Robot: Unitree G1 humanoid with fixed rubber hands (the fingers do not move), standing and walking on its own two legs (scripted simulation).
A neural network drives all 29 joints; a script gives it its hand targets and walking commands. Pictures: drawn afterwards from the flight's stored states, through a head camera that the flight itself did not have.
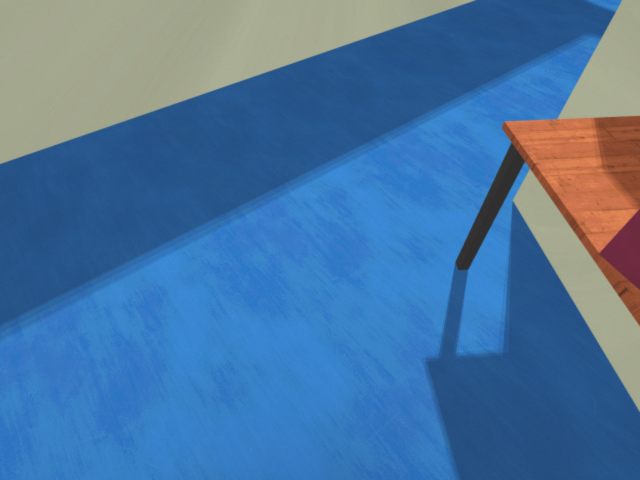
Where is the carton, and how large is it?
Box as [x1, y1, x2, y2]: [599, 209, 639, 289]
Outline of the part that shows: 639,209 599,253 639,289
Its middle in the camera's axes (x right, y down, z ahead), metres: +0.69 +0.00 +0.68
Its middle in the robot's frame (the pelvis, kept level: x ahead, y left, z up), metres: +0.49 -0.69 -0.03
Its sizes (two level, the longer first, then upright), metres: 0.179 0.169 0.216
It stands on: a table, 0.63 m high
